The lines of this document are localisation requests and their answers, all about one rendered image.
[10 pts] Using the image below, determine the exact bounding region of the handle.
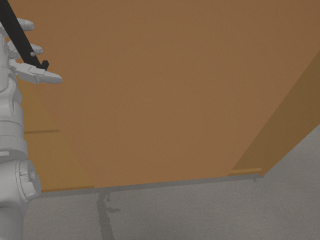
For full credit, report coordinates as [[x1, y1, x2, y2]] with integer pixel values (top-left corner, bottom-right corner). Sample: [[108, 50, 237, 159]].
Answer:
[[0, 0, 49, 71]]

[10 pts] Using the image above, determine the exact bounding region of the robot left upper arm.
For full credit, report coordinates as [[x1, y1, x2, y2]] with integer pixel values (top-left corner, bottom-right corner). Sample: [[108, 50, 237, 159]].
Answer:
[[0, 158, 41, 240]]

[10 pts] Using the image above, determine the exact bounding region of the wardrobe door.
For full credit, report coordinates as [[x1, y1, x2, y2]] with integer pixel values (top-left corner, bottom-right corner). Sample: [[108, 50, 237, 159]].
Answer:
[[232, 50, 320, 170], [5, 0, 320, 188]]

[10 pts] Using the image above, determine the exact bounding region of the left robot forearm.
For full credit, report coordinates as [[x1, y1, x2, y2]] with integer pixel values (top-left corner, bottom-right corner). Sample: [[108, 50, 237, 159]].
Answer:
[[0, 67, 29, 163]]

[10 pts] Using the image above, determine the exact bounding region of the left robot hand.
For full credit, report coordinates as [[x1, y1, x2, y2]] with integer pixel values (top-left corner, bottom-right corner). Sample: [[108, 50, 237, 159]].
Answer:
[[0, 18, 63, 84]]

